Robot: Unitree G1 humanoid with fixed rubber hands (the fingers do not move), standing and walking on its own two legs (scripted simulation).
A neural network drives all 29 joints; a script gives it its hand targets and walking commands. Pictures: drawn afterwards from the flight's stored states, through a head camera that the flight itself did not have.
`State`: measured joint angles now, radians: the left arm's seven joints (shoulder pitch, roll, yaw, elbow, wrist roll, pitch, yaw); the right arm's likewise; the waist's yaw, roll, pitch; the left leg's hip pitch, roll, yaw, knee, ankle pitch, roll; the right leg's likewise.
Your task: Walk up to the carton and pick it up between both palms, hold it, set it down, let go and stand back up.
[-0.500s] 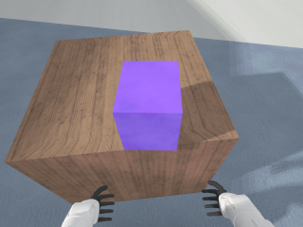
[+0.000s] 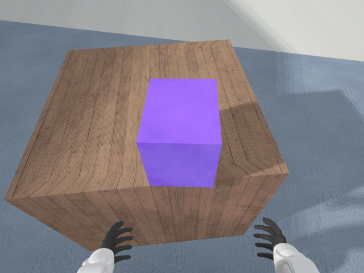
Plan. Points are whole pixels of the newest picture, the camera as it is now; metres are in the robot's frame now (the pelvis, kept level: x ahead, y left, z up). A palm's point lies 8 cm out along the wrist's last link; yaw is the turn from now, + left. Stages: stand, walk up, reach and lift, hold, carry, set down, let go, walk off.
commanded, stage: reach and lift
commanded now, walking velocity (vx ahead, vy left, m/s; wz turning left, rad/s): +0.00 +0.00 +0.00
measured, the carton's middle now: (182, 133) +0.46 +0.02 +0.00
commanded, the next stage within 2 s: none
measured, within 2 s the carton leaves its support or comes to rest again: neither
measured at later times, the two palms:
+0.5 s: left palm out of the picture +0.14 +0.22 -0.09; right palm (275, 265) +0.15 -0.17 -0.09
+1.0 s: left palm (88, 254) +0.18 +0.24 -0.06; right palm (271, 242) +0.19 -0.17 -0.06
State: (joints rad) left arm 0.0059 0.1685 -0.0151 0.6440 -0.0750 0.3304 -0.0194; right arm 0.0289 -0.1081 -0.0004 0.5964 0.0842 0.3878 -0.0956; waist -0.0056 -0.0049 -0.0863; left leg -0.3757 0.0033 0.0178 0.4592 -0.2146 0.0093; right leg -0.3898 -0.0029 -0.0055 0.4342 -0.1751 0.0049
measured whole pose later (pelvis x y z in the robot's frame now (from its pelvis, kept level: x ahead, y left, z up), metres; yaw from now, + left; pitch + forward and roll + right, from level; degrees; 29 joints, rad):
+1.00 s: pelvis +0.00 +0.01 +0.00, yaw +0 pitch +4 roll +0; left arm 0.16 0.23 -0.03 0.61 -0.13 -0.18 -0.04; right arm 0.19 -0.09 0.07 0.53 0.10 -0.13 -0.12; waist 0.02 -0.01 -0.07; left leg -0.33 -0.01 0.02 0.51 -0.25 0.02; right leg -0.34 -0.01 0.00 0.48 -0.21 0.01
